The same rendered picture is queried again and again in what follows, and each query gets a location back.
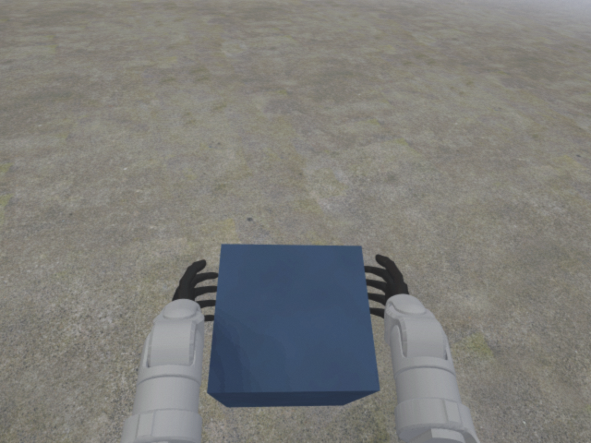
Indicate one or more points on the robot left forearm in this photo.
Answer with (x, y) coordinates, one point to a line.
(166, 402)

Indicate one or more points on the left robot hand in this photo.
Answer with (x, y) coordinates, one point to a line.
(186, 289)

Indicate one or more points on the robot right forearm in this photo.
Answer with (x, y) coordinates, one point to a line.
(429, 407)

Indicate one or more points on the carton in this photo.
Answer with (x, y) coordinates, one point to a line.
(292, 327)

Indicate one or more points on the right robot hand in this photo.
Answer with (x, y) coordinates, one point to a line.
(394, 283)

